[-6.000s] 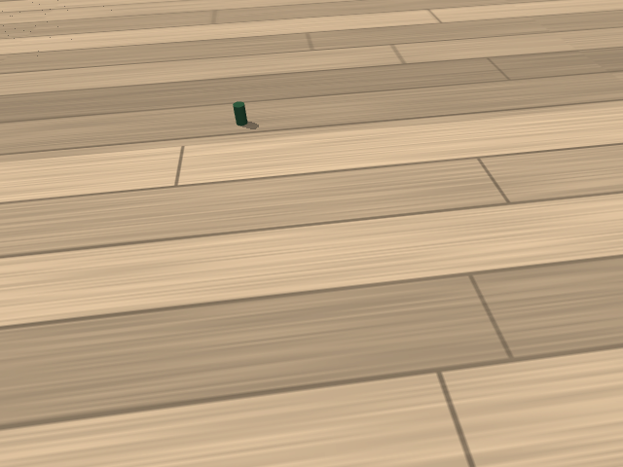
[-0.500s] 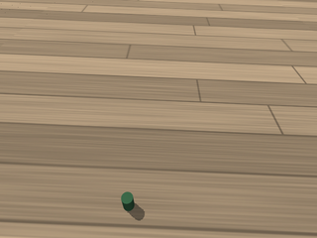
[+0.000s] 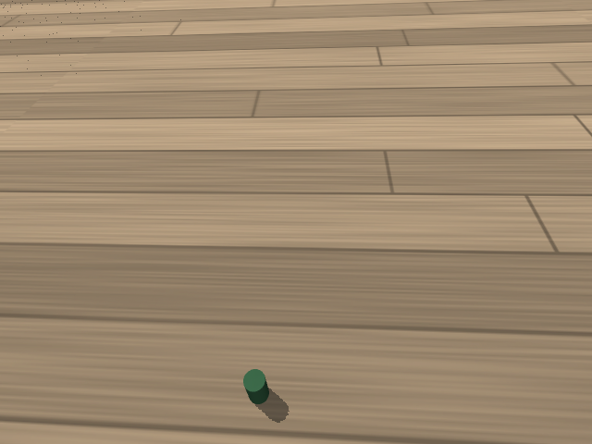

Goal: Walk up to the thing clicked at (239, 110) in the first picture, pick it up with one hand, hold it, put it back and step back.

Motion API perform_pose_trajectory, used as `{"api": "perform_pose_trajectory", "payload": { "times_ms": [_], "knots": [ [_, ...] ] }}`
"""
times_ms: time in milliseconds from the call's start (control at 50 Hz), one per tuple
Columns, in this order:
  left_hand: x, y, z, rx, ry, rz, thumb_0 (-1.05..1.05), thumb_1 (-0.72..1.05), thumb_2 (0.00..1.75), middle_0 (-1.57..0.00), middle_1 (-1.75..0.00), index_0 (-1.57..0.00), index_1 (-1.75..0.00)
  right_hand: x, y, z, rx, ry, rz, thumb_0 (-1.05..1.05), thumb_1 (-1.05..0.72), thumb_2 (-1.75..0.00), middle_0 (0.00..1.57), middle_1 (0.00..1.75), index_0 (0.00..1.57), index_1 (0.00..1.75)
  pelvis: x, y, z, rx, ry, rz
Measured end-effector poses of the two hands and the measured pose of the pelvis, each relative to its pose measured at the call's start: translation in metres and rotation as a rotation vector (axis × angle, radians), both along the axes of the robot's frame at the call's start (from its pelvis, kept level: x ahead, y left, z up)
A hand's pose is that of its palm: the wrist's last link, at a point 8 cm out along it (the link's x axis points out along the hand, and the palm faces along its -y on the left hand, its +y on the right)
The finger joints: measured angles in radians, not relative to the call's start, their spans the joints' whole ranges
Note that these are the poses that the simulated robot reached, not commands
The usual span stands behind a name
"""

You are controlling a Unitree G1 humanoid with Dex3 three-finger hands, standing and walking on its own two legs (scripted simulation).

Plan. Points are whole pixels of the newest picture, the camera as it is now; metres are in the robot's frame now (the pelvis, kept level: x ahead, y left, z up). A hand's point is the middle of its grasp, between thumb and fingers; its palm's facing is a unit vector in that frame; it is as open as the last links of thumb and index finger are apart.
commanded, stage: walk up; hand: left
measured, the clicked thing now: (256, 387) +0.45 +0.19 -0.72
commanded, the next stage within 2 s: stand in 0.76 s
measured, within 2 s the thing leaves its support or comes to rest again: neither
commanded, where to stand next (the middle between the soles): +0.08 -0.01 m, yaw -3 degrees
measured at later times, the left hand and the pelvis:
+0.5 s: hand out of the picture +0.10 +0.26 -0.15, palm faces -0.01 -0.94 -0.33, open 7.4 cm; pelvis +0.01 +0.00 +0.00, yaw +0 degrees
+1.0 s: hand out of the picture +0.09 +0.26 -0.16, palm faces -0.01 -0.94 -0.34, open 7.4 cm; pelvis +0.02 +0.00 +0.00, yaw +0 degrees
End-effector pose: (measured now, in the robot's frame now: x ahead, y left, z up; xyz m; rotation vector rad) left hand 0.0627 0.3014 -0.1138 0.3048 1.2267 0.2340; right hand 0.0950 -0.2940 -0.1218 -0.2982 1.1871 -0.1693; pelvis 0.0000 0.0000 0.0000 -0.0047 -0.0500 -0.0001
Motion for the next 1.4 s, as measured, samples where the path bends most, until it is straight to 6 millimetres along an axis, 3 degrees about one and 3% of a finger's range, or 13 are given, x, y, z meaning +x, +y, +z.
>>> {"api": "perform_pose_trajectory", "payload": {
  "times_ms": [180,360,800,1060,1400],
  "knots": [
    [0.031,-0.007,-0.003,-0.030,-0.036,-0.037,0.00,0.91,0.90,-0.21,-0.30,-0.20,-0.30,-0.022,-0.005,0.004,-0.026,0.053,-0.040,0.01,-0.90,-0.90,0.20,0.30,0.20,0.30,0.005,0.002,0.002,0.000,0.004,-0.005],
    [0.034,-0.005,-0.005,-0.033,-0.013,-0.041,0.00,0.91,0.90,-0.21,-0.30,-0.20,-0.30,-0.029,-0.003,0.004,-0.030,0.077,-0.053,0.01,-0.90,-0.90,0.20,0.30,0.20,0.30,0.008,0.004,0.002,0.001,0.012,-0.005],
    [0.020,0.000,-0.003,-0.015,0.014,-0.002,0.00,0.91,0.90,-0.20,-0.30,-0.20,-0.30,0.007,0.004,0.004,-0.012,0.019,-0.016,0.01,-0.90,-0.90,0.20,0.30,0.20,0.30,0.017,0.004,0.003,0.002,0.008,0.001],
    [0.020,-0.001,-0.004,-0.012,0.034,-0.009,0.00,0.91,0.90,-0.20,-0.30,-0.20,-0.30,0.004,-0.002,0.005,-0.025,0.047,-0.013,0.01,-0.90,-0.90,0.20,0.30,0.20,0.30,0.024,0.001,0.003,0.003,0.018,0.004],
    [0.038,-0.002,-0.001,-0.005,0.013,-0.021,0.00,0.91,0.90,-0.20,-0.30,-0.20,-0.30,0.013,-0.004,0.004,-0.024,0.047,-0.010,0.01,-0.90,-0.90,0.20,0.30,0.20,0.30,0.033,-0.001,0.003,0.003,0.021,0.004]
  ]
}}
